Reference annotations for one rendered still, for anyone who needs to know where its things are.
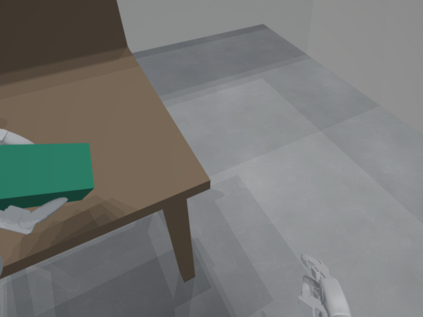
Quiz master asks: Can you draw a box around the sponge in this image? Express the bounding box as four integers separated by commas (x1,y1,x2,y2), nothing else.
0,143,95,211

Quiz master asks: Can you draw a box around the robot right hand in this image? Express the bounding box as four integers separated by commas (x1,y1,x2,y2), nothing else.
298,254,352,317

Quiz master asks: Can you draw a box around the table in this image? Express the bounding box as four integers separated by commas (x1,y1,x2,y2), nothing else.
0,0,210,282

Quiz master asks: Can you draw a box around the robot left hand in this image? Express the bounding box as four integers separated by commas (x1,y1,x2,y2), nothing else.
0,129,68,235

